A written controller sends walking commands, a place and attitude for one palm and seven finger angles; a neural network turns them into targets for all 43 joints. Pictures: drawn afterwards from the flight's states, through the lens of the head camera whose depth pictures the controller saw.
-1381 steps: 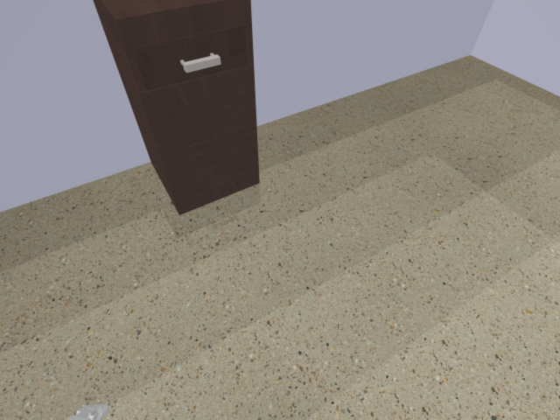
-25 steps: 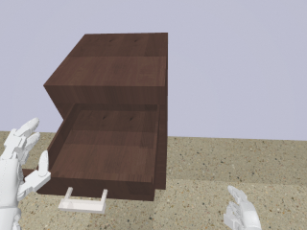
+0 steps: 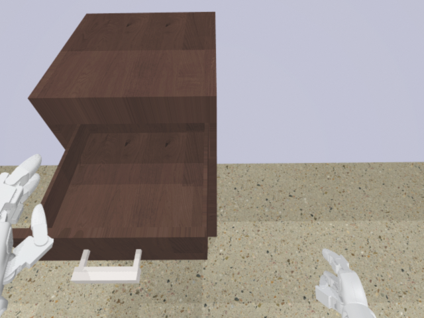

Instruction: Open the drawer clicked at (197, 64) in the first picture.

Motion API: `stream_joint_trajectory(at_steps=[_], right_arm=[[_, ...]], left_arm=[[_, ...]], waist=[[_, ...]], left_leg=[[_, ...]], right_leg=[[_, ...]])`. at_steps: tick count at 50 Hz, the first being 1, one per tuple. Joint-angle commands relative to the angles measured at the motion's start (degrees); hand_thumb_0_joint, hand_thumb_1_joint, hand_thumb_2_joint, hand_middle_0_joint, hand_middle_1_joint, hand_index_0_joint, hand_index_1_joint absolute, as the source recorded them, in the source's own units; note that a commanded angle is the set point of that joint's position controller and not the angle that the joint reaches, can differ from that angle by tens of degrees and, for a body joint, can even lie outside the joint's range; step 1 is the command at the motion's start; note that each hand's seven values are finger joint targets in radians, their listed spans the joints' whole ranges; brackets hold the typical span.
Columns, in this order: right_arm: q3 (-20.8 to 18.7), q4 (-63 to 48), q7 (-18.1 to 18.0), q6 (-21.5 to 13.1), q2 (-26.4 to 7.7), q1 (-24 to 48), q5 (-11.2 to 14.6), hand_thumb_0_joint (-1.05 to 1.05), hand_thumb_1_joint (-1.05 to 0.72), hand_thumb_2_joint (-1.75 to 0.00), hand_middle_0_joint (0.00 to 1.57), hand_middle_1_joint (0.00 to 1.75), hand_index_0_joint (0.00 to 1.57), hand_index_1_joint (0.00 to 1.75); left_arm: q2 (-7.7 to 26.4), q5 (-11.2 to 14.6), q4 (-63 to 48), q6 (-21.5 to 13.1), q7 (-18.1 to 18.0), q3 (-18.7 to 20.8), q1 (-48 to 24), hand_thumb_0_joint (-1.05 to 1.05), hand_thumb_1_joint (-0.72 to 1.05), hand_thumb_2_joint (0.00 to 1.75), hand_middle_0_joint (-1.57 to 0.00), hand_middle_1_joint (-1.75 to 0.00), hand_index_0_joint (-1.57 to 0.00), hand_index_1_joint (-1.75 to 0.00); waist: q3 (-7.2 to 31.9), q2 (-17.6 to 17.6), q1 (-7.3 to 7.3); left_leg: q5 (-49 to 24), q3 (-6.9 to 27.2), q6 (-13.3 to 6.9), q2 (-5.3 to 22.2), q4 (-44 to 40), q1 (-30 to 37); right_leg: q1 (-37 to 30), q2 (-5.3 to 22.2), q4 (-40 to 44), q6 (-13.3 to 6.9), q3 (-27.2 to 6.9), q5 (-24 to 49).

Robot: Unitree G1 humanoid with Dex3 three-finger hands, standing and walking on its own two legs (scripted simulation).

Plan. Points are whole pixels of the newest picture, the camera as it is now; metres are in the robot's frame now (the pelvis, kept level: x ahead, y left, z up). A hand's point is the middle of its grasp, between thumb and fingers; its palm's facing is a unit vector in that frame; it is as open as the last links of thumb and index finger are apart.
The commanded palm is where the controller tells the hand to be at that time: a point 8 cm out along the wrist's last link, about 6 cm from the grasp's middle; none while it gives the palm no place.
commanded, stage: step back with the hand held close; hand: left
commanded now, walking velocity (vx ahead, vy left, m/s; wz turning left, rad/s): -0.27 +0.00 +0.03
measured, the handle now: (109, 264) +0.22 +0.23 -0.06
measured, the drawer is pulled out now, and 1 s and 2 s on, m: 0.30 0.30 0.30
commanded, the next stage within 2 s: stop stepping back and stand still in 1.14 s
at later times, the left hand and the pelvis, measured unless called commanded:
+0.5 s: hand out of the picture +0.12 +0.26 +0.15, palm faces +0.37 -0.80 -0.48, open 7.5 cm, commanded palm +0.06 +0.30 +0.17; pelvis -0.06 +0.02 -0.02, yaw +1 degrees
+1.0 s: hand out of the picture +0.08 +0.24 +0.16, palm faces +0.23 -0.85 -0.48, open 7.5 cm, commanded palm +0.01 +0.29 +0.17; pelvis -0.14 +0.01 -0.01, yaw -3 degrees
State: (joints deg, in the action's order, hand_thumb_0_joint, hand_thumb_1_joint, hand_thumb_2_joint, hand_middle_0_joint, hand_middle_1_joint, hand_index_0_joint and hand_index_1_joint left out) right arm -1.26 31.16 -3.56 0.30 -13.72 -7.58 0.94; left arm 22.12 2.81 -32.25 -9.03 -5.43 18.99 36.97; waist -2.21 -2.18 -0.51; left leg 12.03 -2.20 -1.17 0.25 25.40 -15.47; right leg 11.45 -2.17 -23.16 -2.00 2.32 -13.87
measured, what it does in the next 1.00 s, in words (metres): walks backwards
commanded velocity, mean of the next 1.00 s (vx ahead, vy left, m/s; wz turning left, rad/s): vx -0.34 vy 0.00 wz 0.01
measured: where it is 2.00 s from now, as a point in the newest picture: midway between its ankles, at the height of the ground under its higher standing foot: outside the picture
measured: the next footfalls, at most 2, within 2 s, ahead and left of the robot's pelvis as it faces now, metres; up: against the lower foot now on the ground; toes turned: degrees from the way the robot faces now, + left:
right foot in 1.02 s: -0.22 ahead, -0.12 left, +0.00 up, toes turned +1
left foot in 1.18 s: -0.06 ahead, +0.09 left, +0.00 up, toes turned -3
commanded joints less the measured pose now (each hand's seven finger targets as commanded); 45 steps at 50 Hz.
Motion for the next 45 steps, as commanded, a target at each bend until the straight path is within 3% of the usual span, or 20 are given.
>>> stream_joint_trajectory(at_steps=[1,7,14,17,20,23,26,28,29,31,32,33,34,35,36,37,38,39,43,45], right_arm=[[-2.43,-10.3,-0.84,-2.53,-4.97,5.49,0.55,0.0,-0.9,-0.9,0.2,0.3,0.2,0.3],[-2.45,-10.31,-0.82,-3.19,-5.18,4.93,0.42,0.0,-0.9,-0.9,0.2,0.3,0.2,0.3],[-2.03,-10.77,-0.77,-6.04,-6.01,3.99,0.06,0.0,-0.9,-0.9,0.2,0.3,0.2,0.3],[-1.78,-10.64,-0.51,-7.22,-6.05,2.67,-0.02,0.0,-0.9,-0.9,0.2,0.3,0.2,0.3],[-1.76,-10.19,-0.39,-8.05,-6.22,1.77,0.0,0.0,-0.9,-0.9,0.2,0.3,0.2,0.3],[-1.9,-9.58,-0.09,-8.44,-5.59,1.6,0.08,0.0,-0.9,-0.9,0.2,0.3,0.2,0.3],[-2.08,-7.46,-0.16,-7.95,-5.12,1.01,-0.08,0.0,-0.9,-0.9,0.2,0.3,0.2,0.3],[-1.82,-6.2,-0.14,-7.39,-4.16,1.59,-0.53,0.0,-0.9,-0.9,0.2,0.3,0.2,0.3],[-2.08,-6.02,-0.27,-7.18,-4.17,2.3,-0.49,0.0,-0.9,-0.9,0.2,0.3,0.2,0.3],[-1.97,-6.9,-0.5,-6.89,-4.46,3.02,-0.2,0.0,-0.9,-0.9,0.2,0.3,0.2,0.3],[-1.86,-7.81,-0.66,-7.18,-4.87,3.75,-0.11,0.0,-0.9,-0.9,0.2,0.3,0.2,0.3],[-1.76,-8.93,-0.56,-7.75,-5.74,4.44,-0.21,0.0,-0.9,-0.9,0.2,0.3,0.2,0.3],[-2.07,-9.17,-0.59,-8.42,-5.39,4.72,-0.69,0.0,-0.9,-0.9,0.2,0.3,0.2,0.3],[-2.04,-8.18,-0.6,-8.84,-3.84,2.46,-1.58,0.0,-0.9,-0.9,0.2,0.3,0.2,0.3],[-2.35,-7.58,-0.4,-9.54,-3.83,2.21,-1.53,0.0,-0.9,-0.9,0.2,0.3,0.2,0.3],[-2.65,-6.41,-0.21,-10.05,-4.27,2.07,-1.45,0.0,-0.9,-0.9,0.2,0.3,0.2,0.3],[-2.57,-5.96,0.19,-10.33,-4.59,2.14,-1.22,0.0,-0.9,-0.9,0.2,0.3,0.2,0.3],[-2.41,-6.0,0.18,-10.51,-4.79,2.48,-1.26,0.0,-0.9,-0.9,0.2,0.3,0.2,0.3],[-1.35,-4.71,0.91,-11.61,-5.41,1.94,-1.19,0.0,-0.9,-0.9,0.2,0.3,0.2,0.3],[-1.0,-4.66,0.94,-11.5,-5.41,2.27,-1.29,0.0,-0.9,-0.9,0.2,0.3,0.2,0.3]], left_arm=[[9.95,0.6,-12.58,-3.48,-2.07,9.77,3.02,0.0,0.9,0.9,-0.2,-0.3,-0.2,-0.3],[9.78,0.75,-14.33,-3.73,-2.71,9.78,4.01,0.0,0.9,0.9,-0.2,-0.3,-0.2,-0.3],[10.35,-0.28,-17.61,-5.21,-3.48,11.01,1.74,0.0,0.9,0.9,-0.2,-0.3,-0.2,-0.3],[9.36,-0.46,-17.67,-5.59,-3.54,11.01,1.3,0.0,0.9,0.9,-0.2,-0.3,-0.2,-0.3],[8.64,-0.42,-18.47,-5.83,-3.51,10.25,0.49,0.0,0.9,0.9,-0.2,-0.3,-0.2,-0.3],[8.55,-0.18,-17.72,-6.02,-3.84,9.95,-0.1,0.0,0.9,0.9,-0.2,-0.3,-0.2,-0.3],[8.02,-0.14,-18.04,-6.3,-4.61,7.98,-2.43,0.0,0.9,0.9,-0.2,-0.3,-0.2,-0.3],[8.62,-0.28,-17.43,-6.11,-4.99,8.62,-2.31,0.0,0.9,0.9,-0.2,-0.3,-0.2,-0.3],[9.88,-0.43,-17.78,-5.97,-5.14,10.12,-2.33,0.0,0.9,0.9,-0.2,-0.3,-0.2,-0.3],[9.94,-0.28,-19.16,-6.55,-4.85,10.2,-1.06,0.0,0.9,0.9,-0.2,-0.3,-0.2,-0.3],[10.76,-0.25,-19.57,-7.06,-4.75,11.01,-0.11,0.0,0.9,0.9,-0.2,-0.3,-0.2,-0.3],[10.93,-0.54,-19.9,-7.58,-4.48,11.97,0.96,0.0,0.9,0.9,-0.2,-0.3,-0.2,-0.3],[11.74,-1.3,-20.39,-7.65,-4.48,12.6,-0.16,0.0,0.9,0.9,-0.2,-0.3,-0.2,-0.3],[11.64,-0.8,-20.98,-7.6,-4.91,13.1,-0.54,0.0,0.9,0.9,-0.2,-0.3,-0.2,-0.3],[11.2,-0.51,-21.74,-7.8,-5.07,12.29,-0.3,0.0,0.9,0.9,-0.2,-0.3,-0.2,-0.3],[10.45,-0.15,-20.28,-7.7,-5.06,12.42,2.05,0.0,0.9,0.9,-0.2,-0.3,-0.2,-0.3],[9.57,0.12,-20.25,-7.6,-4.77,11.42,3.16,0.0,0.9,0.9,-0.2,-0.3,-0.2,-0.3],[8.79,0.25,-20.48,-7.38,-4.73,10.52,3.33,0.0,0.9,0.9,-0.2,-0.3,-0.2,-0.3],[9.65,0.95,-21.44,-7.3,-3.59,9.52,0.88,0.0,0.9,0.9,-0.2,-0.3,-0.2,-0.3],[10.39,1.42,-21.32,-7.05,-3.2,10.12,1.71,0.0,0.9,0.9,-0.2,-0.3,-0.2,-0.3]], waist=[[12.71,0.74,-0.03],[11.11,-1.06,0.08],[8.26,-7.03,0.08],[7.69,-5.12,0.18],[7.82,-2.7,0.7],[6.76,1.83,1.11],[6.25,5.76,1.96],[7.38,7.84,1.79],[8.31,7.28,1.75],[7.83,-0.21,1.39],[7.2,-5.26,1.15],[7.49,-12.73,0.93],[7.58,-17.26,1.23],[7.3,-11.35,1.49],[8.88,-5.37,1.0],[10.88,-3.38,0.31],[12.26,-4.29,0.02],[12.23,-7.34,0.13],[12.66,-10.33,0.53],[13.46,-11.11,0.22]], left_leg=[[-22.32,4.7,-1.26,5.1,0.92,6.54],[-13.23,7.55,-1.77,6.65,-1.38,0.39],[10.74,12.44,-4.16,10.88,-9.57,-15.7],[16.49,12.98,-4.56,11.46,-9.13,-19.75],[17.46,12.02,-3.87,9.72,-6.03,-18.62],[16.77,10.01,-2.25,6.32,-0.1,-12.89],[11.13,5.8,0.19,1.14,14.75,-1.45],[7.36,5.2,0.52,0.26,16.03,0.7],[4.88,5.53,0.48,0.77,13.37,1.52],[2.63,10.51,-0.69,5.06,3.95,-1.15],[5.9,15.01,-1.99,9.56,-3.08,-6.56],[16.86,21.39,-4.16,15.88,-13.88,-16.86],[23.61,27.11,-6.64,19.87,-20.09,-21.59],[17.36,27.3,-7.37,19.9,-18.59,-17.66],[7.63,24.26,-7.83,19.13,-13.5,-10.67],[0.49,20.01,-7.55,17.65,-10.56,-4.08],[-1.99,17.03,-6.95,16.3,-9.41,-0.8],[-4.07,14.57,-6.49,15.71,-9.1,0.9],[4.32,13.93,-4.41,13.66,-12.28,3.16],[1.39,12.77,-3.5,12.7,-11.98,5.17]], right_leg=[[-1.28,7.29,-0.52,1.55,-4.13,22.83],[-0.34,6.35,-2.01,1.3,-3.77,12.79],[-6.36,3.52,-11.13,1.96,-2.69,1.69],[-7.67,3.47,-12.58,2.17,-2.65,0.2],[-5.56,4.29,-9.87,1.65,-4.4,1.8],[2.98,7.31,-2.13,0.1,-8.72,-2.72],[16.55,14.67,6.04,-4.1,-14.28,-5.8],[16.6,16.59,5.19,-5.05,-12.49,1.16],[15.58,15.37,3.32,-4.5,-11.08,4.94],[13.42,10.17,-2.91,-2.0,-7.08,2.37],[9.85,6.29,-8.5,-0.22,-4.63,-2.6],[1.14,1.55,-19.36,1.72,-1.55,-9.01],[-0.73,-0.38,-32.3,2.45,-2.83,-13.13],[5.03,-0.06,-38.13,2.04,-5.07,-14.67],[9.42,1.01,-38.3,1.8,-6.08,-15.28],[12.37,1.7,-36.44,2.13,-5.13,-15.3],[12.75,1.74,-34.18,2.39,-3.73,-15.13],[12.43,1.94,-31.63,2.49,-2.7,-15.19],[8.84,-0.02,-20.52,2.4,0.11,-16.51],[6.5,-0.6,-12.4,1.8,0.87,-15.77]])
